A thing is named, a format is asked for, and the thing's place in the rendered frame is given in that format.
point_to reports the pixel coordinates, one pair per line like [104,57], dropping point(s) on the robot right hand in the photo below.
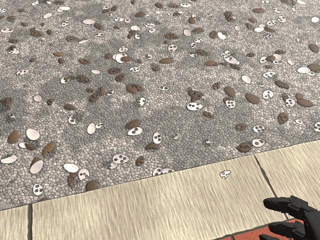
[298,209]

